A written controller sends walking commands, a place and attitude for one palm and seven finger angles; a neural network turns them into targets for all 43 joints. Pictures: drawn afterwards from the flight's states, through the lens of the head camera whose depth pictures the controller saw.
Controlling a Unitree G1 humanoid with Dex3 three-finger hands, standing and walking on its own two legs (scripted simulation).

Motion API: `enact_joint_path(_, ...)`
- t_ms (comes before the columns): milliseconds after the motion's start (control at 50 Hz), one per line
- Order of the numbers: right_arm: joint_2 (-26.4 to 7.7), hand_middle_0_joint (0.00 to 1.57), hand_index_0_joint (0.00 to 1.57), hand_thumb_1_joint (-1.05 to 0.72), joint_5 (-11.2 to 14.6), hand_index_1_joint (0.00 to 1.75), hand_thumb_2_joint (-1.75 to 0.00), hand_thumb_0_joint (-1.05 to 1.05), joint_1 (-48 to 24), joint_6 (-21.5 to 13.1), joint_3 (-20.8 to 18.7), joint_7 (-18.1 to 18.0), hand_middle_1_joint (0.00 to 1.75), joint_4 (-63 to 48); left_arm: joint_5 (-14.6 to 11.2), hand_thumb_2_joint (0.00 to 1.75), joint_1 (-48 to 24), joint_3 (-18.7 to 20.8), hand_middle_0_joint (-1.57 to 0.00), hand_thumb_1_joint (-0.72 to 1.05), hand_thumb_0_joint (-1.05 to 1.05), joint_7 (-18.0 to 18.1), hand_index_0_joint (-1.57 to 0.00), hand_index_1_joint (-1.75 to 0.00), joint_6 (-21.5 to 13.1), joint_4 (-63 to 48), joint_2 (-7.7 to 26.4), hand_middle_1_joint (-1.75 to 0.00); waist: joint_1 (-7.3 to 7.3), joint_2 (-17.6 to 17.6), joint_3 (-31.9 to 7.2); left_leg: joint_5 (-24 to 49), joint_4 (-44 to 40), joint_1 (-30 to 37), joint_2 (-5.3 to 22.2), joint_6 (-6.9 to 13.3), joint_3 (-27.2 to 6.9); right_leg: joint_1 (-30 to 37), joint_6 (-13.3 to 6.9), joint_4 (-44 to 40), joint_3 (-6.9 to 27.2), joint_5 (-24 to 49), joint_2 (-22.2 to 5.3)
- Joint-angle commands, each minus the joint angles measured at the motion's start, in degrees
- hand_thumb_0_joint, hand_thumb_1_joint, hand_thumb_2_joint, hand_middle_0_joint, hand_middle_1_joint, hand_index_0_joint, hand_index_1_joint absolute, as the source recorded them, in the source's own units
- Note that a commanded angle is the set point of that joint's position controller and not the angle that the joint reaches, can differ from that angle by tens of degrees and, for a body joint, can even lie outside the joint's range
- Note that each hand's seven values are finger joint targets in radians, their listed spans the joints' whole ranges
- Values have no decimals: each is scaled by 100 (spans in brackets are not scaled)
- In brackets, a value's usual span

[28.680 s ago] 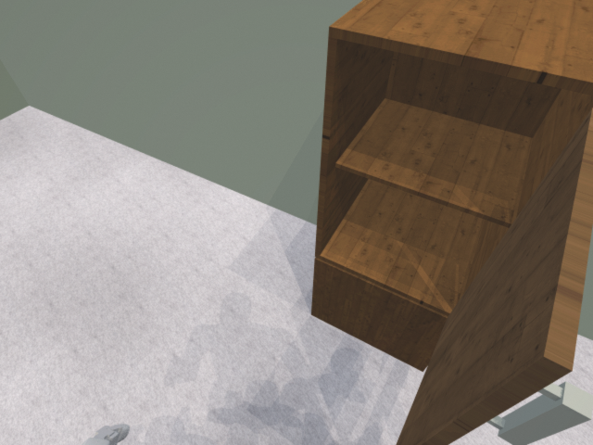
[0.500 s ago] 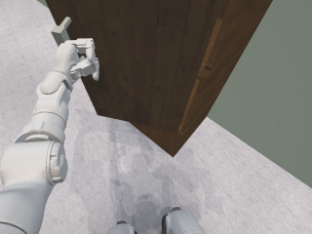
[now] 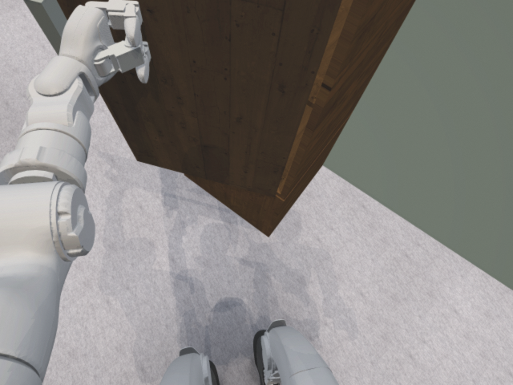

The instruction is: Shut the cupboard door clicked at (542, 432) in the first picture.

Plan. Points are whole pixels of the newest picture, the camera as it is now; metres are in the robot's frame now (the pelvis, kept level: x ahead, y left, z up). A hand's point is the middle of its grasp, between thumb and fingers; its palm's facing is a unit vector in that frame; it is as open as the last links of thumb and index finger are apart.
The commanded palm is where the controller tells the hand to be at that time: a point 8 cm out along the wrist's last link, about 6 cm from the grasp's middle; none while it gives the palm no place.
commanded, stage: push the door shut along its arc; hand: left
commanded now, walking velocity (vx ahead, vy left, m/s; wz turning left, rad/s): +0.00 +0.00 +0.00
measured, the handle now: (73, 34) +0.62 +0.16 +0.11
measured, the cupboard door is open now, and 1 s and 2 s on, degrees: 22 9 9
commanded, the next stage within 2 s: pull the fist back off the door in 0.26 s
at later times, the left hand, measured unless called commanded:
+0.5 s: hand (156, 25) +0.62 +0.05 +0.12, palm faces -0.06 -0.99 +0.12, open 3.1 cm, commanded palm +0.58 +0.08 +0.11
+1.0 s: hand (157, 71) +0.54 +0.05 +0.11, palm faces -0.01 -1.00 -0.05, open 3.1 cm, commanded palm +0.51 +0.09 +0.11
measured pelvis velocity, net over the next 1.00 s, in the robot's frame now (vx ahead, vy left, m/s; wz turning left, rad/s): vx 0.02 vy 0.00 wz -0.01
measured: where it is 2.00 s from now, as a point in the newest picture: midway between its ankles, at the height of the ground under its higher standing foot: outside the picture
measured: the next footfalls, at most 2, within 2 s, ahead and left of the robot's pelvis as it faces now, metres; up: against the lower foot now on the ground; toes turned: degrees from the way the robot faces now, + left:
none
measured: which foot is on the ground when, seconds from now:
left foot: down 0.00-1.00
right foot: down 0.00-1.00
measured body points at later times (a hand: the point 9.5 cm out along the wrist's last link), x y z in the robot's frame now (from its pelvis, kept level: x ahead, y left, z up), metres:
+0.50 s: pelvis +0.00 +0.00 -0.02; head +0.18 -0.01 +0.39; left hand +0.61 +0.10 +0.11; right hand -0.07 -0.25 -0.12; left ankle -0.01 +0.10 -0.68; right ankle +0.04 -0.10 -0.68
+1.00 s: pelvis +0.02 +0.00 +0.01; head +0.13 -0.01 +0.45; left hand +0.53 +0.11 +0.11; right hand -0.02 -0.27 -0.10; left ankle -0.01 +0.10 -0.68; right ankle +0.04 -0.10 -0.68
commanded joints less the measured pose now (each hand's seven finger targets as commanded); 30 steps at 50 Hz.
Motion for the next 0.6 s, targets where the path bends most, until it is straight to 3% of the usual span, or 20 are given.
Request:
enact_joint_path(0,-1054,20,20,-90,-38,30,-90,0,1256,-114,-383,-92,30,-45,-155,90,-3460,-166,-130,90,0,-126,-130,-150,-336,-1164,485,-150,-471,584,-3150,2336,-262,1969,-79,52,-595,1169,45,-368,324,1748,123)
enact_joint_path(60,-1099,20,20,-90,-57,30,-90,0,1287,-114,-385,-88,30,37,-54,90,-3701,-142,-130,90,0,-113,-130,-150,-258,-1013,667,-150,-551,549,-3118,2123,-159,1769,-50,55,-607,974,67,-357,341,1519,124)
enact_joint_path(120,-1082,20,20,-90,-80,30,-90,0,1314,-145,-396,-75,30,102,-5,90,-4006,-280,-130,90,0,-72,-130,-150,-252,-1052,462,-150,-632,725,-3345,2300,-53,1952,-38,60,-655,768,62,-255,307,1575,134)
enact_joint_path(140,-1089,20,20,-90,-91,30,-90,0,1314,-140,-397,-64,30,113,22,90,-3950,-209,-130,90,0,-66,-130,-150,-210,-917,583,-150,-610,758,-3288,2271,0,1850,-43,52,-629,749,55,-242,301,1543,135)
enact_joint_path(200,-1089,20,20,-90,-105,30,-90,0,1405,-133,-375,-72,30,144,67,90,-4264,-196,-130,90,0,-31,-130,-150,-158,-906,621,-150,-735,665,-3355,2246,91,1646,-61,99,-622,774,41,-147,271,1604,160)
enact_joint_path(220,-1098,20,20,-90,-111,30,-90,0,1392,-148,-382,-66,30,146,99,90,-4409,-149,-130,90,0,-43,-130,-150,-159,-966,780,-150,-710,794,-3551,2234,134,1651,-65,85,-599,827,55,-129,321,1617,155)
enact_joint_path(240,-1091,20,20,-90,-111,30,-90,0,1397,-136,-374,-59,30,151,152,90,-4302,-130,-130,90,0,-43,-130,-150,-118,-781,840,-150,-695,783,-3500,2249,168,1564,-71,79,-592,841,39,-107,305,1652,160)
enact_joint_path(280,-1078,20,20,-90,-116,30,-90,0,1409,-128,-360,-51,30,157,199,90,-4405,-171,-130,90,0,-44,-130,-150,-53,-680,825,-150,-765,726,-3394,2103,207,1321,-81,96,-557,865,53,-105,316,1616,160)
enact_joint_path(340,-1075,20,20,-90,-134,30,-90,0,1463,-132,-375,-40,30,166,247,90,-4571,-171,-130,90,0,-60,-130,-150,-55,-797,871,-150,-758,907,-3709,2389,284,1513,-78,90,-567,857,32,2,288,1832,181)
enact_joint_path(360,-930,20,20,-90,-224,30,-90,0,1785,-158,-263,70,30,-118,-186,90,-4245,1253,-130,90,0,1119,-130,-150,135,-777,1271,-150,-386,1238,-3897,2378,222,1125,1,-1,-636,1078,50,-69,374,1783,103)
enact_joint_path(380,-899,20,20,-90,-258,30,-90,0,1750,-175,-237,205,30,-175,-31,90,-3899,879,-130,90,0,1698,-130,-150,239,-655,807,-150,-422,1092,-3830,2317,124,1047,18,-39,-656,1100,94,-51,363,1760,81)
enact_joint_path(400,-869,20,20,-90,-282,30,-90,0,1771,-179,-269,295,30,-189,15,90,-3639,773,-130,90,0,2038,-130,-150,233,-653,480,-150,-367,1083,-3795,2465,55,1212,39,-67,-767,934,96,2,285,1718,81)
enact_joint_path(420,-883,20,20,-90,-368,30,-90,0,1831,-153,-321,385,30,-206,9,90,-3537,891,-130,90,0,2407,-130,-150,198,-768,297,-150,-435,693,-3723,2551,76,1209,69,-65,-710,1012,159,-58,274,1872,67)
enact_joint_path(460,-842,20,20,-90,-503,30,-90,0,1909,-136,-392,589,30,-318,364,90,-3253,883,-130,90,0,3213,-130,-150,-140,-1503,155,-150,-218,730,-4085,2895,87,1312,25,-94,-600,1349,165,-43,306,2312,67)
enact_joint_path(480,-810,20,20,-90,-570,30,-90,0,1917,-151,-423,683,30,-313,655,90,-3194,748,-130,90,0,3524,-130,-150,-411,-1890,92,-150,-132,928,-4269,3140,136,1455,27,-121,-575,1356,145,19,316,2523,64)
enact_joint_path(500,-807,20,20,-90,-608,30,-90,0,1951,-161,-468,755,30,-268,862,90,-3275,537,-130,90,0,3664,-130,-150,-670,-2157,-78,-150,-189,858,-4459,3426,173,1690,37,-129,-632,1333,145,74,302,2716,75)
enact_joint_path(520,-828,20,20,-90,-596,30,-90,0,2014,-135,-541,813,30,-197,1038,90,-3141,435,-130,90,0,3704,-130,-150,-833,-2278,-68,-150,-155,856,-4562,3539,148,1877,51,-145,-631,1413,144,49,316,2805,90)
enact_joint_path(560,-847,20,20,-90,-534,30,-90,0,2022,-67,-616,843,30,-147,1082,90,-3191,121,-130,90,0,3551,-130,-150,-945,-2373,-298,-150,-260,643,-4434,3330,-42,1985,21,-118,-571,1750,161,-155,334,2860,98)
enact_joint_path(580,-852,20,20,-90,-486,30,-90,0,2020,-17,-641,818,30,-123,1063,90,-3128,150,-130,90,0,3434,-130,-150,-911,-2285,-222,-150,-220,527,-4366,3143,-154,1912,-21,-100,-500,2022,162,-255,360,2868,104)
